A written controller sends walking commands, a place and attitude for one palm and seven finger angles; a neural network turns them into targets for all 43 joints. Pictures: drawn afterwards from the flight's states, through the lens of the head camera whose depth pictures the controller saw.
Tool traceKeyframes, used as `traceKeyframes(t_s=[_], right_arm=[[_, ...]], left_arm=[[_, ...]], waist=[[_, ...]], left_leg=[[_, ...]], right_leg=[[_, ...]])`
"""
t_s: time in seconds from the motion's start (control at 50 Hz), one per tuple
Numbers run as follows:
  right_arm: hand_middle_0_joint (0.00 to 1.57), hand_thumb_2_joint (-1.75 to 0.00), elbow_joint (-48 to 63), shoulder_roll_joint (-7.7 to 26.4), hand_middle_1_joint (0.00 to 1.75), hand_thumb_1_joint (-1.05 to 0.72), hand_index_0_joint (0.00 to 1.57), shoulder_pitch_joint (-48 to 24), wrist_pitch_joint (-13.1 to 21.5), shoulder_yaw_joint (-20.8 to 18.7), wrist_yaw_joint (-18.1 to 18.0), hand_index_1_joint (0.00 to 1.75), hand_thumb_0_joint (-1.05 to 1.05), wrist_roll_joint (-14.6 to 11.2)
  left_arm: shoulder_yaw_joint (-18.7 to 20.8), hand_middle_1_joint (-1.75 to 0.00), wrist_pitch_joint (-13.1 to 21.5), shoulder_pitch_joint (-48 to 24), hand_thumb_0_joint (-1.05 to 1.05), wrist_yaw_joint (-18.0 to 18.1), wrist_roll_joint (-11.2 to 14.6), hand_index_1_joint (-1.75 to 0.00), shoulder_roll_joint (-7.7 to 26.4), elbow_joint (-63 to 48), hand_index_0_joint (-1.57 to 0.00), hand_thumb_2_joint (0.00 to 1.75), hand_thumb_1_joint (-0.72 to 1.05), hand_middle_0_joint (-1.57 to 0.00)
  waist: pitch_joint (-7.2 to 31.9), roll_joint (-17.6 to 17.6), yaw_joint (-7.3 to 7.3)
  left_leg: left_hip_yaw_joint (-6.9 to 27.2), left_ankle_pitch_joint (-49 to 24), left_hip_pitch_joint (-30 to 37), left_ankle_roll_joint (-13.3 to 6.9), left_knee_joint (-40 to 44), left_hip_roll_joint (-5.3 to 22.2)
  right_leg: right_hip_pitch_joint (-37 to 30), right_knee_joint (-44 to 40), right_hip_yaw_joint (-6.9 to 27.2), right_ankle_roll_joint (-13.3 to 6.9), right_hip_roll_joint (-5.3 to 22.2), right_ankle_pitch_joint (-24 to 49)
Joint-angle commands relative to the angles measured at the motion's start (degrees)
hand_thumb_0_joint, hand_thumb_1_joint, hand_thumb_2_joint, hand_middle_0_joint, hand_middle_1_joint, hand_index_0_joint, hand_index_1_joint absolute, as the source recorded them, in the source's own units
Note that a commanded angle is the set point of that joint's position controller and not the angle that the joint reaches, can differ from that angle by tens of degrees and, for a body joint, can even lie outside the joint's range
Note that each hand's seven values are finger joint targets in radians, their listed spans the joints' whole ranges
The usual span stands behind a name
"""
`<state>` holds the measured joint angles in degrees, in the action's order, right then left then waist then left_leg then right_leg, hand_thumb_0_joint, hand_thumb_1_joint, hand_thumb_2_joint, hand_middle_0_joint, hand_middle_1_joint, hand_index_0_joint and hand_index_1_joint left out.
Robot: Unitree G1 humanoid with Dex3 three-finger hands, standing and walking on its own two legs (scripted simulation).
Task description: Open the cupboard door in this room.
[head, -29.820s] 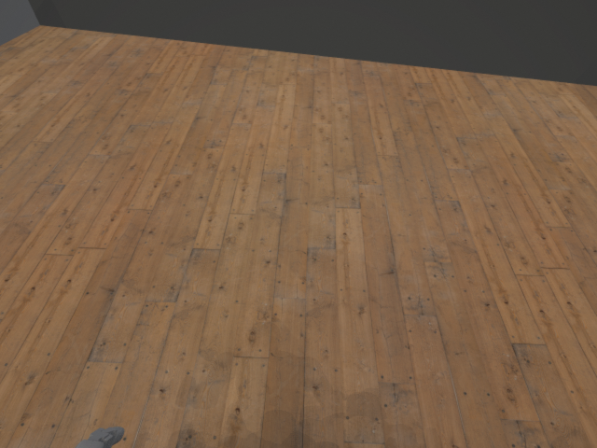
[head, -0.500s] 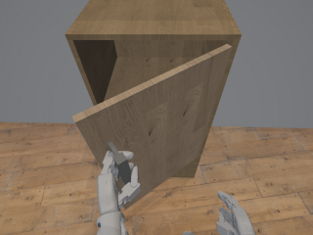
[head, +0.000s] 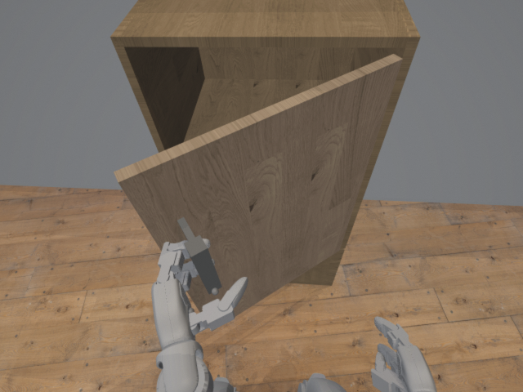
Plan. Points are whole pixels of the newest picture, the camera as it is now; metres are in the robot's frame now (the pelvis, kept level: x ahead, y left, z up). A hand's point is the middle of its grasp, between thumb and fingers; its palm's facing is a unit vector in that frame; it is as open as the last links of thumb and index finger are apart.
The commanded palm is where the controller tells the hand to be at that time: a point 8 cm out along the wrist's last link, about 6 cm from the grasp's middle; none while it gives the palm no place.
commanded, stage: open thumb and fingers to let go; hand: left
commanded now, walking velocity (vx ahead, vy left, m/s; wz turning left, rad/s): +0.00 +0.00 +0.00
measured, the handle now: (198, 256) +0.31 +0.11 +0.05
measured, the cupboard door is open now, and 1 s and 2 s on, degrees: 37 39 39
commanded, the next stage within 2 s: slide the hand sideways off the handle in 0.46 s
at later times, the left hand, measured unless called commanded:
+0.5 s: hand (210, 289) +0.26 +0.09 +0.04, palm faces +0.22 -0.97 -0.04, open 15.3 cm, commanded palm +0.21 +0.10 +0.05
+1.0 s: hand (213, 322) +0.21 +0.08 +0.05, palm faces -0.12 -0.99 +0.02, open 16.3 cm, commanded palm +0.19 +0.12 +0.05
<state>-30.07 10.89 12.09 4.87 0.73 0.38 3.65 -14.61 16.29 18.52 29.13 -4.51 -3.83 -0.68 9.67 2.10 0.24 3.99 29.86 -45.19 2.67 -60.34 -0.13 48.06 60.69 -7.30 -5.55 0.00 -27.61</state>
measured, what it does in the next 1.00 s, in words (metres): shifts its weight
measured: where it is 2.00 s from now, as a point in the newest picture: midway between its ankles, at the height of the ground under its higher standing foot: outside the picture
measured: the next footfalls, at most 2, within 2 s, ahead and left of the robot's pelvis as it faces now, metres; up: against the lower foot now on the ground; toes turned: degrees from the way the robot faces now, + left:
none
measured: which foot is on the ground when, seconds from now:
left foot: down 0.00-1.00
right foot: down 0.00-1.00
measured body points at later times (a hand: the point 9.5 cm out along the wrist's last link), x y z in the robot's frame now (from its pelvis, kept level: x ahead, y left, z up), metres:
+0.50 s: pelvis -0.01 +0.04 +0.00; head +0.03 +0.03 +0.44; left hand +0.24 +0.14 +0.05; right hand +0.18 -0.17 -0.08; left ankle +0.00 +0.16 -0.66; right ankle +0.02 -0.06 -0.66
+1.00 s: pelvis -0.01 +0.05 -0.02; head +0.05 +0.04 +0.43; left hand +0.22 +0.13 +0.05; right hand +0.16 -0.17 -0.09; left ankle +0.00 +0.16 -0.66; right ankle +0.02 -0.06 -0.66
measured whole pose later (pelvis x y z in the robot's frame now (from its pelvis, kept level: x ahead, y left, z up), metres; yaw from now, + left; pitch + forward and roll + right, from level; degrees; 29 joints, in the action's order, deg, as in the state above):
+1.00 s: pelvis -0.01 +0.05 -0.02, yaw -3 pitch +14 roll -1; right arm -22.2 11.5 15.2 4.1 1.2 1.5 1.2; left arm -21.2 16.9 22.1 10.8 -4.9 0.7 -8.4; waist 8.1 1.9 0.1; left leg 0.0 32.6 -49.3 -1.5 -67.6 -1.5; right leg 52.2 65.8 -3.3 -1.3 1.2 -28.0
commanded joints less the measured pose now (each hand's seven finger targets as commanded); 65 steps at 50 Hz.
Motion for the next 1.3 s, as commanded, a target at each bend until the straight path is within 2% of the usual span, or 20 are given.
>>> traceKeyframes(t_s=[0.0,0.06,0.12,0.28,0.42,0.54,0.56,0.58,0.6,0.64,0.68,0.72,0.76,0.8,0.86,0.9,0.96,1.08,1.18,1.28], right_arm=[[0.20,-0.90,9.52,4.30,0.30,-0.90,0.20,-4.69,3.95,-1.89,-0.33,0.30,0.00,-0.32],[0.20,-0.90,9.80,4.40,0.30,-0.90,0.20,-4.73,4.04,-2.04,-0.37,0.30,0.00,-0.46],[0.20,-0.90,9.96,4.32,0.30,-0.90,0.20,-4.32,4.19,-1.91,-0.20,0.30,0.00,-0.49],[0.20,-0.90,9.96,4.74,0.30,-0.90,0.20,-5.26,4.22,-1.66,0.35,0.30,0.00,-0.52],[0.20,-0.90,10.03,4.37,0.30,-0.90,0.20,-6.20,4.02,-1.43,1.19,0.30,0.00,-0.80],[0.20,-0.90,9.90,4.21,0.30,-0.90,0.20,-7.55,3.54,-1.36,1.64,0.30,0.00,-0.86],[0.20,-0.90,8.96,6.69,0.30,-0.90,0.20,-0.78,3.80,-1.73,1.94,0.30,0.00,-1.26],[0.20,-0.90,10.50,6.25,0.30,-0.90,0.20,-1.16,3.72,-2.56,1.85,0.30,0.00,-1.64],[0.20,-0.90,11.16,6.24,0.30,-0.90,0.20,-1.61,3.61,-2.52,1.59,0.30,0.00,-1.83],[0.20,-0.90,12.65,5.88,0.30,-0.90,0.20,-1.72,4.26,-2.27,1.31,0.30,0.00,-2.24],[0.20,-0.90,14.23,5.75,0.30,-0.90,0.20,-2.13,4.62,-1.96,0.86,0.30,0.00,-2.57],[0.20,-0.90,15.74,5.70,0.30,-0.90,0.20,-2.50,4.73,-1.67,0.48,0.30,0.00,-3.11],[0.20,-0.90,16.27,5.89,0.30,-0.90,0.20,-2.80,4.81,-1.59,0.14,0.30,0.00,-3.24],[0.20,-0.90,17.15,5.91,0.30,-0.90,0.20,-1.98,4.53,-1.78,0.33,0.30,0.00,-3.02],[0.20,-0.90,17.41,6.21,0.30,-0.90,0.20,-1.10,3.59,-1.96,0.52,0.30,0.00,-2.71],[0.20,-0.90,17.76,6.10,0.30,-0.90,0.20,-0.73,3.02,-2.06,0.67,0.30,0.00,-2.59],[0.20,-0.90,18.99,6.05,0.30,-0.90,0.20,-0.71,2.28,-2.02,0.87,0.30,0.00,-3.03],[0.20,-0.90,20.15,6.07,0.30,-0.90,0.20,-0.21,1.30,-1.58,0.45,0.30,0.00,-3.02],[0.20,-0.90,20.60,6.00,0.30,-0.90,0.20,0.16,1.21,-1.60,0.43,0.30,0.00,-3.01],[0.20,-0.90,21.30,6.16,0.30,-0.90,0.20,0.68,1.65,-1.97,0.49,0.30,0.00,-3.04]], left_arm=[[-4.26,-1.21,4.22,-5.60,0.00,0.77,-1.08,-1.21,-7.44,-12.25,-0.30,0.33,-0.43,-0.30],[-3.71,-1.20,3.90,-5.59,0.00,1.32,-1.02,-1.20,-6.94,-13.01,-0.30,0.30,-0.50,-0.30],[-5.36,-1.05,3.57,-5.09,0.00,1.62,-1.20,-1.05,-8.59,-13.49,-0.27,0.30,-0.50,-0.27],[-7.91,-0.65,1.83,-9.02,0.00,2.95,-2.12,-0.65,-11.39,-12.19,-0.21,0.30,-0.50,-0.21],[-9.96,-0.30,-0.28,-11.68,0.00,4.08,-1.95,-0.30,-14.67,-11.71,-0.15,0.30,-0.50,-0.15],[-9.17,-0.30,-1.97,-11.80,0.00,4.47,-1.17,-0.30,-15.11,-10.96,-0.15,0.30,-0.50,-0.15],[-21.59,-0.30,1.48,-13.68,0.00,-7.34,-7.51,-0.30,-6.63,-13.15,-0.15,0.30,-0.50,-0.15],[-16.50,-0.30,4.25,-14.49,0.00,-13.62,-4.96,-0.30,-2.55,-17.57,-0.15,0.30,-0.50,-0.15],[-16.13,-0.30,5.64,-12.87,0.00,-17.49,-3.97,-0.30,-0.98,-18.05,-0.15,0.30,-0.50,-0.15],[-15.63,-0.30,7.47,-11.77,0.00,-23.26,-1.63,-0.30,0.05,-19.65,-0.15,0.30,-0.50,-0.15],[-13.42,-0.30,8.14,-10.90,0.00,-25.27,1.14,-0.30,0.15,-20.99,-0.15,0.30,-0.50,-0.15],[-11.95,-0.30,7.73,-8.79,0.00,-24.77,3.36,-0.30,-1.02,-21.34,-0.15,0.30,-0.50,-0.15],[-9.68,-0.30,7.05,-7.97,0.00,-22.65,3.80,-0.30,-0.39,-21.53,-0.15,0.30,-0.50,-0.15],[-9.22,-0.30,6.34,-4.71,0.00,-20.31,2.85,-0.30,-0.66,-21.71,-0.15,0.30,-0.50,-0.15],[-6.87,-0.30,5.35,-1.11,0.00,-17.69,0.30,-0.30,2.04,-20.11,-0.15,0.30,-0.50,-0.15],[-7.28,-0.30,5.14,-0.83,0.00,-17.31,-1.07,-0.30,2.20,-21.23,-0.15,0.30,-0.50,-0.15],[-7.93,-0.30,4.34,4.31,0.00,-18.10,-0.98,-0.30,1.97,-21.74,-0.15,0.30,-0.50,-0.15],[-6.36,-0.30,3.54,8.64,0.00,-19.73,0.45,-0.30,3.89,-24.87,-0.15,0.30,-0.50,-0.15],[-4.83,-0.30,4.88,14.91,0.00,-21.78,1.38,-0.30,5.09,-26.24,-0.15,0.30,-0.50,-0.15],[-5.08,-0.30,7.32,18.25,0.00,-23.86,2.47,-0.30,5.85,-31.14,-0.15,0.30,-0.50,-0.15]], waist=[[11.52,-8.17,1.28],[13.04,-7.51,0.56],[12.70,-7.55,0.92],[9.77,-4.05,1.07],[11.29,-3.17,0.75],[11.07,-4.59,-0.09],[5.23,-7.33,7.13],[11.36,-4.66,3.98],[13.25,-3.65,3.22],[12.26,-3.98,3.69],[10.97,-3.74,3.15],[8.69,-3.96,2.81],[8.34,-4.47,1.91],[9.95,-4.63,1.40],[10.69,-6.60,0.48],[11.47,-6.49,0.61],[11.18,-6.36,-0.27],[8.50,-6.10,0.03],[6.54,-5.11,-0.10],[8.49,-3.19,0.22]], left_leg=[[-1.67,-7.25,-1.90,-3.05,2.81,-2.39],[-1.72,-8.40,-1.45,-3.00,3.11,-2.40],[-1.92,-9.70,0.43,-3.20,3.80,-2.31],[-1.08,-9.91,3.12,-3.23,5.66,-1.59],[-0.64,-10.91,4.83,-3.09,6.39,-1.44],[-0.85,-10.49,4.39,-2.95,6.68,-1.39],[-0.83,-11.12,3.84,-4.45,4.88,-1.29],[-1.35,-11.54,4.13,-4.48,4.59,-1.55],[-1.44,-12.42,4.78,-4.63,4.47,-1.69],[-1.35,-11.04,3.40,-4.71,3.58,-1.74],[-1.00,-8.59,2.32,-4.62,3.55,-1.86],[-0.98,-4.69,1.49,-4.40,4.06,-2.02],[-0.57,-3.21,0.97,-4.13,4.61,-2.01],[-0.53,-4.74,1.16,-3.91,4.45,-1.93],[-0.90,-6.07,-0.53,-3.74,3.85,-1.90],[-1.11,-6.85,-0.57,-3.77,3.37,-1.83],[-1.26,-8.24,0.04,-3.72,4.32,-1.71],[-1.47,-7.97,-0.45,-3.71,4.35,-1.65],[-1.57,-8.79,-1.52,-3.54,3.50,-1.64],[-1.11,-11.01,-0.89,-3.50,2.19,-1.56]], right_leg=[[-16.38,-14.22,11.96,5.72,3.95,11.75],[-16.95,-13.31,11.03,5.17,3.36,12.40],[-15.85,-12.41,8.79,4.99,2.62,14.22],[-10.28,-9.98,4.18,3.48,0.55,9.54],[-9.69,-8.86,2.86,3.06,-0.10,9.25],[-10.24,-9.30,2.89,3.10,-0.21,8.42],[-7.61,-9.35,5.47,3.57,1.06,13.39],[-11.36,-8.67,6.18,3.19,1.40,15.29],[-13.32,-7.95,6.60,2.97,1.47,17.07],[-12.36,-7.71,6.96,3.31,1.73,15.77],[-10.69,-7.44,6.84,3.18,1.50,11.31],[-8.43,-8.40,6.32,3.30,1.18,4.90],[-7.51,-7.88,5.64,3.17,0.87,2.04],[-7.32,-6.40,5.06,3.18,0.72,3.77],[-8.14,-5.51,5.27,3.17,0.62,5.19],[-8.12,-4.92,5.54,3.16,0.70,6.47],[-9.64,-5.24,5.32,2.92,0.50,8.20],[-9.71,-5.60,5.36,3.19,0.33,8.93],[-8.76,-4.64,5.32,3.23,0.11,10.48],[-7.44,-2.58,4.89,3.27,-0.11,12.07]])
